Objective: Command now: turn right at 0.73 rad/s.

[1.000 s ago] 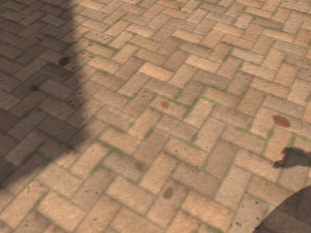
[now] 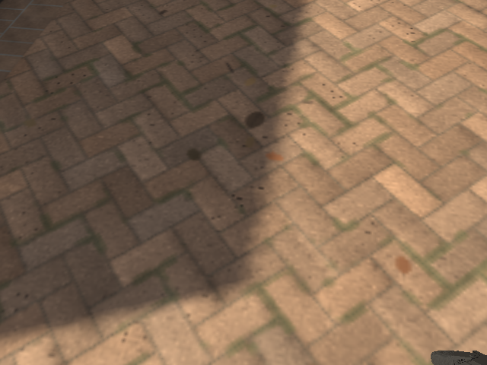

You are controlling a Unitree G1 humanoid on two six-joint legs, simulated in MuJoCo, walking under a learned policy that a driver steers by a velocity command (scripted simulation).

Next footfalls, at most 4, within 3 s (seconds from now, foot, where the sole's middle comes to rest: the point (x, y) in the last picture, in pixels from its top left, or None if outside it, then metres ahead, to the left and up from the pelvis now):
0.04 right None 0.03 -0.11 -0.77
0.64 left None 0.25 0.06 -0.77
1.06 right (354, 300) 0.65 -0.22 -0.77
1.48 left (223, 198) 1.00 0.18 -0.77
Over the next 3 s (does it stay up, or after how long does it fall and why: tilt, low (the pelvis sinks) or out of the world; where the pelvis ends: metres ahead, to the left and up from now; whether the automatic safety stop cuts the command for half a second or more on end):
stays up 2.09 -0.26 0.01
